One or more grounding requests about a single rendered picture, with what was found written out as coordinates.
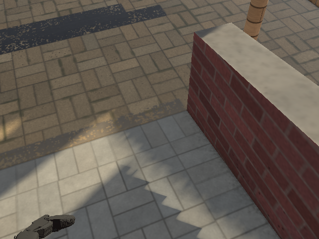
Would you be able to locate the left robot hand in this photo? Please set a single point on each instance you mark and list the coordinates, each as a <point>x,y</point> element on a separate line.
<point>45,225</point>

